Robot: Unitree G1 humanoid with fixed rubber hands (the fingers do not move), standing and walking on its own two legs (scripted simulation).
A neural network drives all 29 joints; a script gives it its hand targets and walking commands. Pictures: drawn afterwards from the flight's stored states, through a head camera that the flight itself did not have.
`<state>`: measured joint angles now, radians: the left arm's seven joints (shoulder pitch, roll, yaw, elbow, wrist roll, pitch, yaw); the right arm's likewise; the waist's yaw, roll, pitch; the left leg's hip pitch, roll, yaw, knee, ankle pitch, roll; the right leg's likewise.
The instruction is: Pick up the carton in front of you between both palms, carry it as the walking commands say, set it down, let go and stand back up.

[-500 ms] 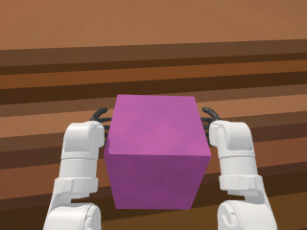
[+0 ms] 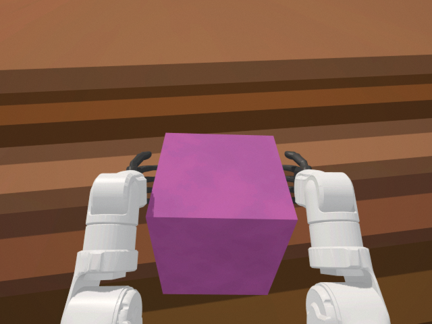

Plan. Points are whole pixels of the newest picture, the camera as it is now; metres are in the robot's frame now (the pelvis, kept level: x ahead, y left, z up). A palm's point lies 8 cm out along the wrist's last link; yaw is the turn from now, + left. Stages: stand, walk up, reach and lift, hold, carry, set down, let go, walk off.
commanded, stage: carry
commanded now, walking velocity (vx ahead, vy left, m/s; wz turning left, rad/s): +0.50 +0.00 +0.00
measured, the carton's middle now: (217, 215) +0.34 +0.00 +0.05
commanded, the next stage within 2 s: none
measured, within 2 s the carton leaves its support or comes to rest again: neither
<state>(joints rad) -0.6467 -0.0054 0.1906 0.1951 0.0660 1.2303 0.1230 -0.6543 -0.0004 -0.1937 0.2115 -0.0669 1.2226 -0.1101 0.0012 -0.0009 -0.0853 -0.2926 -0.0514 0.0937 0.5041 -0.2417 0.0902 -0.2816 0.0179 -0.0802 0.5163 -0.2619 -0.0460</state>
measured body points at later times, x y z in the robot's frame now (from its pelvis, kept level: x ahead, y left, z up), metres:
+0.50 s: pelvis +0.11 -0.02 +0.00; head +0.10 -0.02 +0.45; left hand +0.47 +0.14 +0.16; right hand +0.49 -0.16 +0.17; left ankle +0.07 +0.09 -0.52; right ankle +0.01 -0.09 -0.73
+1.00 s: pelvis +0.40 +0.04 +0.13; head +0.47 +0.03 +0.58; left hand +0.82 +0.12 +0.29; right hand +0.77 -0.18 +0.29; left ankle +0.39 +0.10 -0.60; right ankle +0.44 -0.06 -0.39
